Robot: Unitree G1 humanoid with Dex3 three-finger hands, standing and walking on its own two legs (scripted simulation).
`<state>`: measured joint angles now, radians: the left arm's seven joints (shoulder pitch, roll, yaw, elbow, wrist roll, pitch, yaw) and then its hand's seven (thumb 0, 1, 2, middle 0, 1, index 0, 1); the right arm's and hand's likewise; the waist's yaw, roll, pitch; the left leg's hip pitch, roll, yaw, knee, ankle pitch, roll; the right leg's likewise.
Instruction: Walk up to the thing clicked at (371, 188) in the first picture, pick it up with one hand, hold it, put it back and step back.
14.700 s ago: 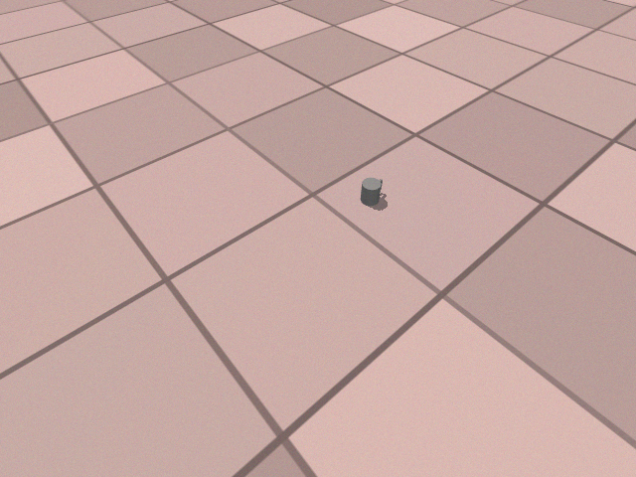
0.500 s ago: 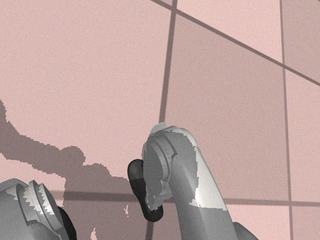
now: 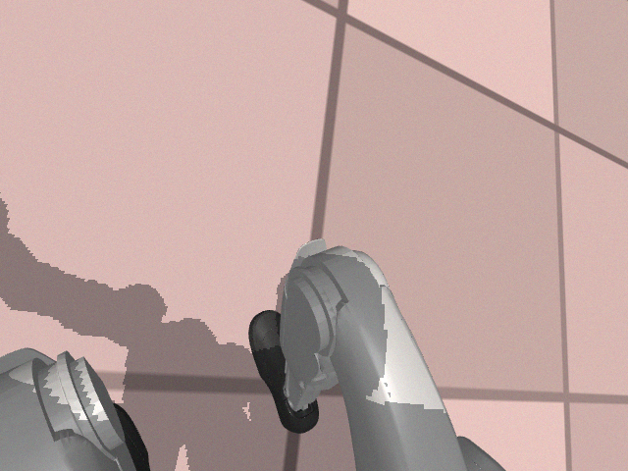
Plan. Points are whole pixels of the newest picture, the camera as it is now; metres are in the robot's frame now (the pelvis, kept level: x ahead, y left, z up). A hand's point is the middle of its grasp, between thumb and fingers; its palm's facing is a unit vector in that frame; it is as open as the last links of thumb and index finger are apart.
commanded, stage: close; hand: left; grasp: from above
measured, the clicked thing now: out of the picture +0.50 +0.31 -0.26
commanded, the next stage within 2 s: settle in 0.02 s
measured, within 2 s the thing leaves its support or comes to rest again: leaves its support in 0.54 s
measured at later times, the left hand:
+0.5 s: hand out of the picture +0.48 +0.33 -0.22, palm faces -0.43 -0.10 -0.90, open 11.6 cm
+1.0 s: hand out of the picture +0.47 +0.33 -0.13, palm faces -0.49 -0.09 -0.87, open 11.4 cm
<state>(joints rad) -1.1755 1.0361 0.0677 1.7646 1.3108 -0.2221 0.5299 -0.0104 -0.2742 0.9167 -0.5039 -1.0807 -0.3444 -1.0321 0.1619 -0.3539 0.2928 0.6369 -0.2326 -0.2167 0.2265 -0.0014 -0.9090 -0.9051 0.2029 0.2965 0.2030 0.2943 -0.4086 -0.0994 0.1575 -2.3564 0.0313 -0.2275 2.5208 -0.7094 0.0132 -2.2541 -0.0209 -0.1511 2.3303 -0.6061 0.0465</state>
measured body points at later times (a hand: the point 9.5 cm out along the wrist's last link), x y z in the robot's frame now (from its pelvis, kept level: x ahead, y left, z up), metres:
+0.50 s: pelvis +0.00 +0.00 +0.00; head +0.28 +0.11 +0.33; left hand +0.50 +0.33 -0.17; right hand +0.03 -0.26 -0.05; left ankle +0.06 +0.12 -0.28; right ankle +0.13 -0.12 -0.28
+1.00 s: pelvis +0.00 +0.00 +0.04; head +0.25 +0.09 +0.40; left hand +0.49 +0.33 -0.08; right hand +0.09 -0.28 -0.05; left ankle +0.06 +0.12 -0.28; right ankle +0.13 -0.12 -0.28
